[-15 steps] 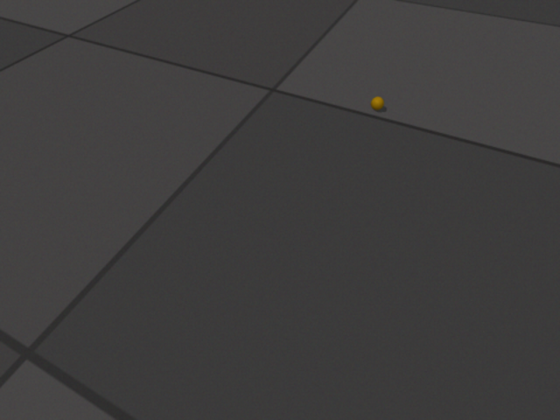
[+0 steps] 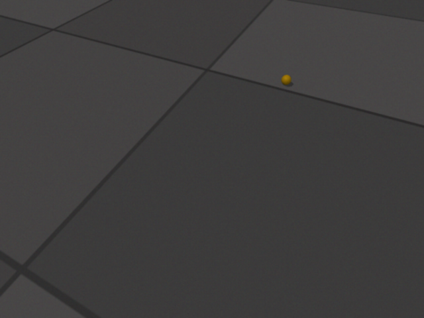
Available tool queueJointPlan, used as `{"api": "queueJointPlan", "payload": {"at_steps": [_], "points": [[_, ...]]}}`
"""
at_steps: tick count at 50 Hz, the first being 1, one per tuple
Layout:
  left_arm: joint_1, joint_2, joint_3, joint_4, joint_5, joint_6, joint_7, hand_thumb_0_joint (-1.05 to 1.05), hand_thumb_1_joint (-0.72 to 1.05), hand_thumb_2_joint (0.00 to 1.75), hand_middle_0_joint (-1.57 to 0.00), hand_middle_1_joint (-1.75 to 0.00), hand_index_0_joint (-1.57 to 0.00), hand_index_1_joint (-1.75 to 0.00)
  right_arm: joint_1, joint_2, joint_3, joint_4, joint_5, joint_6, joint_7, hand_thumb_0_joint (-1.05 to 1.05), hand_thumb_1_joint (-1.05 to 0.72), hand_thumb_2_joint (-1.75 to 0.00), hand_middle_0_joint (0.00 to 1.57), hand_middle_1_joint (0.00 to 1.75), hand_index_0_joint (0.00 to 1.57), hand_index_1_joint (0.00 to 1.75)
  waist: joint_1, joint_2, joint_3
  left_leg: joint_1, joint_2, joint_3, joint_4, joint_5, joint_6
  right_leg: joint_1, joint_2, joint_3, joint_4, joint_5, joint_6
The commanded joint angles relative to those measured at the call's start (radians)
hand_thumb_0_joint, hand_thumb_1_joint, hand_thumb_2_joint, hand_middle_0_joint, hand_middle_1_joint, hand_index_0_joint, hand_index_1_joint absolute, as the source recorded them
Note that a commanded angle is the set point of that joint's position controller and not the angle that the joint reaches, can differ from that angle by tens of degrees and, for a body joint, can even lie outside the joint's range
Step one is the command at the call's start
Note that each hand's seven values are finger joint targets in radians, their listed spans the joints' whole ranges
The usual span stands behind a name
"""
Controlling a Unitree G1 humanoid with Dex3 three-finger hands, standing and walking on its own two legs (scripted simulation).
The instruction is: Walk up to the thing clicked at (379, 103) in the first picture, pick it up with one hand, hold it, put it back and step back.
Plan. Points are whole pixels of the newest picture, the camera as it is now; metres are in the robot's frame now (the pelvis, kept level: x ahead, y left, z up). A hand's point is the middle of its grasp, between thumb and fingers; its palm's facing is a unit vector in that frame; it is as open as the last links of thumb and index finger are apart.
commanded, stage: stand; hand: left
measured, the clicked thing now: (286, 79) +1.93 -0.60 -0.74
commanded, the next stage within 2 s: walk up in 0.82 s
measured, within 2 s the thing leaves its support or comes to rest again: neither
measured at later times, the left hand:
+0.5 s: hand out of the picture +0.07 +0.25 -0.16, palm faces -0.02 -0.94 -0.34, open 7.4 cm
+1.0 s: hand out of the picture +0.12 +0.26 -0.14, palm faces -0.12 -0.93 -0.35, open 7.4 cm
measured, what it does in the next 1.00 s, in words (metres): lifts its right foot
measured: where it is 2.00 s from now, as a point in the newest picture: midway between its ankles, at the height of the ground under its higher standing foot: (274, 247)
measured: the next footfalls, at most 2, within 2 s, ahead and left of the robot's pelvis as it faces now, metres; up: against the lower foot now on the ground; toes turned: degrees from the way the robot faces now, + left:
right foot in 1.18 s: +0.18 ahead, -0.27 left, +0.00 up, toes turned -18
left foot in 1.64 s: +0.53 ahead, -0.11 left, +0.00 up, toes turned -14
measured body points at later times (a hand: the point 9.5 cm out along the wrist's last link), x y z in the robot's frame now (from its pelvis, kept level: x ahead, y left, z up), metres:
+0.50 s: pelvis +0.00 +0.00 +0.00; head +0.01 +0.00 +0.45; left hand +0.07 +0.30 -0.13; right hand +0.08 -0.30 -0.13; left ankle +0.00 +0.12 -0.75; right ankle +0.00 -0.12 -0.75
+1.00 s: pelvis +0.02 -0.02 +0.00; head +0.02 -0.02 +0.45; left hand +0.13 +0.31 -0.12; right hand +0.07 -0.35 -0.12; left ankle +0.00 +0.12 -0.75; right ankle +0.04 -0.16 -0.70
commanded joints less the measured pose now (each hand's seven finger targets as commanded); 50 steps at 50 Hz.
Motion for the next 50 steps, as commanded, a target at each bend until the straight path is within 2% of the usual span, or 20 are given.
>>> {"api": "queueJointPlan", "payload": {"at_steps": [1, 12, 17, 19, 28, 34, 40, 41, 42, 43, 44, 45, 46, 47, 48, 49, 50], "points": [[-0.037, 0.207, 0.035, -0.060, 0.000, -0.023, 0.009, 0.00, 0.90, 0.90, -0.20, -0.30, -0.20, -0.30, -0.034, -0.211, -0.038, -0.058, 0.002, -0.026, -0.012, 0.00, -0.90, -0.90, 0.20, 0.30, 0.20, 0.30, -0.001, -0.005, -0.098, 0.015, 0.121, -0.098, -0.048, 0.163, 0.034, 0.010, -0.126, 0.089, -0.053, 0.159, -0.031], [-0.027, 0.210, 0.037, -0.058, 0.002, -0.025, 0.011, 0.00, 0.90, 0.90, -0.20, -0.30, -0.20, -0.30, -0.032, -0.209, -0.037, -0.056, 0.004, -0.025, -0.010, 0.00, -0.90, -0.90, 0.20, 0.30, 0.20, 0.30, -0.004, -0.004, -0.088, 0.011, 0.120, -0.101, -0.058, 0.142, 0.033, 0.013, -0.128, 0.089, -0.065, 0.150, -0.028], [-0.028, 0.210, 0.037, -0.057, 0.002, -0.023, 0.009, 0.00, 0.90, 0.90, -0.20, -0.30, -0.20, -0.30, -0.031, -0.213, -0.039, -0.053, 0.004, -0.023, -0.010, 0.00, -0.90, -0.90, 0.20, 0.30, 0.20, 0.30, -0.003, -0.009, -0.073, 0.003, 0.117, -0.104, -0.066, 0.110, 0.027, -0.001, -0.123, 0.087, -0.072, 0.099, -0.028], [-0.025, 0.210, 0.037, -0.057, 0.002, -0.024, 0.009, 0.00, 0.90, 0.90, -0.20, -0.30, -0.20, -0.30, -0.031, -0.210, -0.037, -0.054, 0.003, -0.023, -0.010, 0.00, -0.90, -0.90, 0.20, 0.30, 0.20, 0.30, -0.004, -0.008, -0.071, 0.000, 0.116, -0.105, -0.068, 0.105, 0.030, -0.005, -0.123, 0.088, -0.076, 0.108, -0.027], [-0.020, 0.210, 0.036, -0.059, 0.002, -0.021, 0.009, 0.00, 0.90, 0.90, -0.20, -0.30, -0.20, -0.30, -0.038, -0.216, -0.038, -0.055, 0.003, -0.025, -0.011, 0.00, -0.90, -0.90, 0.20, 0.30, 0.20, 0.30, 0.000, 0.008, -0.095, 0.024, 0.121, -0.104, -0.060, 0.159, 0.030, 0.006, -0.126, 0.085, -0.061, 0.144, -0.029], [-0.014, 0.212, 0.036, -0.058, 0.002, -0.020, 0.009, 0.00, 0.90, 0.90, -0.20, -0.30, -0.20, -0.30, -0.030, -0.217, -0.037, -0.053, 0.002, -0.024, -0.012, 0.00, -0.90, -0.90, 0.20, 0.30, 0.20, 0.30, -0.001, -0.004, -0.084, 0.009, 0.120, -0.104, -0.066, 0.125, 0.031, 0.006, -0.128, 0.090, -0.068, 0.126, -0.029], [-0.012, 0.210, 0.034, -0.056, -0.001, -0.022, 0.008, 0.00, 0.90, 0.90, -0.20, -0.30, -0.20, -0.30, -0.024, -0.214, -0.035, -0.048, 0.003, -0.025, -0.010, 0.00, -0.90, -0.90, 0.20, 0.30, 0.20, 0.30, 0.000, -0.006, -0.085, 0.013, 0.117, -0.103, -0.063, 0.162, 0.027, 0.011, -0.128, 0.089, -0.065, 0.146, -0.029], [0.002, 0.326, 0.123, -0.174, 0.027, -0.019, -0.043, 0.00, 0.90, 0.90, -0.20, -0.30, -0.20, -0.30, 0.047, -0.354, -0.131, -0.134, -0.025, -0.057, 0.003, 0.00, -0.90, -0.90, 0.20, 0.30, 0.20, 0.30, -0.039, -0.039, -0.194, 0.159, 0.138, -0.103, 0.026, -0.355, 0.095, -0.175, -0.070, 0.136, 0.050, -0.330, -0.061], [-0.110, 0.289, 0.115, -0.197, 0.028, -0.007, -0.065, 0.00, 0.90, 0.90, -0.20, -0.30, -0.20, -0.30, 0.109, -0.382, -0.154, -0.104, -0.030, -0.067, 0.006, 0.00, -0.90, -0.90, 0.20, 0.30, 0.20, 0.30, -0.097, 0.048, -0.101, 0.283, 0.213, -0.196, -0.049, -0.537, 0.138, -0.492, -0.038, 0.072, 0.179, -0.388, -0.046], [-0.172, 0.250, 0.107, -0.236, 0.029, 0.000, -0.078, 0.00, 0.90, 0.90, -0.20, -0.30, -0.20, -0.30, 0.142, -0.423, -0.173, -0.105, -0.032, -0.075, 0.002, 0.00, -0.90, -0.90, 0.20, 0.30, 0.20, 0.30, -0.125, 0.212, -0.044, 0.301, 0.380, -0.374, -0.197, -0.632, 0.196, -0.661, -0.019, 0.006, 0.455, -0.274, -0.023], [-0.197, 0.268, 0.111, -0.258, 0.044, -0.003, -0.085, 0.00, 0.90, 0.90, -0.20, -0.30, -0.20, -0.30, 0.132, -0.417, -0.174, -0.127, -0.024, -0.083, 0.003, 0.00, -0.90, -0.90, 0.20, 0.30, 0.20, 0.30, -0.126, 0.125, -0.014, 0.234, 0.464, -0.403, -0.227, -0.557, 0.240, -0.694, -0.085, 0.067, 0.540, -0.254, -0.018], [-0.170, 0.278, 0.116, -0.262, 0.042, -0.009, -0.093, 0.00, 0.90, 0.90, -0.20, -0.30, -0.20, -0.30, 0.115, -0.411, -0.174, -0.148, -0.023, -0.088, 0.003, 0.00, -0.90, -0.90, 0.20, 0.30, 0.20, 0.30, -0.105, 0.067, -0.015, 0.197, 0.481, -0.403, -0.230, -0.499, 0.250, -0.665, -0.114, 0.107, 0.568, -0.239, -0.019], [-0.141, 0.283, 0.122, -0.256, 0.039, -0.014, -0.101, 0.00, 0.90, 0.90, -0.20, -0.30, -0.20, -0.30, 0.098, -0.386, -0.171, -0.159, -0.026, -0.096, 0.002, 0.00, -0.90, -0.90, 0.20, 0.30, 0.20, 0.30, -0.078, 0.025, -0.029, 0.161, 0.442, -0.353, -0.239, -0.488, 0.229, -0.629, -0.136, 0.126, 0.599, -0.210, -0.019], [-0.094, 0.283, 0.125, -0.245, 0.031, -0.012, -0.113, 0.00, 0.90, 0.90, -0.20, -0.30, -0.20, -0.30, 0.070, -0.366, -0.166, -0.177, -0.026, -0.101, 0.004, 0.00, -0.90, -0.90, 0.20, 0.30, 0.20, 0.30, -0.048, 0.037, -0.042, 0.144, 0.396, -0.290, -0.241, -0.499, 0.203, -0.598, -0.141, 0.120, 0.617, -0.190, -0.015], [-0.047, 0.279, 0.131, -0.241, 0.027, -0.006, -0.127, 0.00, 0.90, 0.90, -0.20, -0.30, -0.20, -0.30, 0.031, -0.372, -0.166, -0.193, -0.031, -0.103, 0.007, 0.00, -0.90, -0.90, 0.20, 0.30, 0.20, 0.30, -0.023, 0.083, -0.025, 0.086, 0.386, -0.233, -0.254, -0.519, 0.199, -0.561, -0.148, 0.097, 0.602, -0.177, -0.006], [-0.009, 0.280, 0.133, -0.237, 0.023, -0.001, -0.139, 0.00, 0.90, 0.90, -0.20, -0.30, -0.20, -0.30, -0.010, -0.378, -0.169, -0.209, -0.034, -0.104, 0.013, 0.00, -0.90, -0.90, 0.20, 0.30, 0.20, 0.30, -0.002, 0.127, -0.013, 0.064, 0.373, -0.173, -0.258, -0.488, 0.196, -0.530, -0.148, 0.060, 0.576, -0.165, 0.000], [0.000, 0.277, 0.134, -0.235, 0.020, 0.002, -0.146, 0.00, 0.90, 0.90, -0.20, -0.30, -0.20, -0.30, -0.027, -0.376, -0.171, -0.221, -0.036, -0.105, 0.017, 0.00, -0.90, -0.90, 0.20, 0.30, 0.20, 0.30, 0.005, 0.148, 0.001, 0.032, 0.351, -0.115, -0.250, -0.440, 0.185, -0.494, -0.150, 0.047, 0.540, -0.142, 0.007]]}}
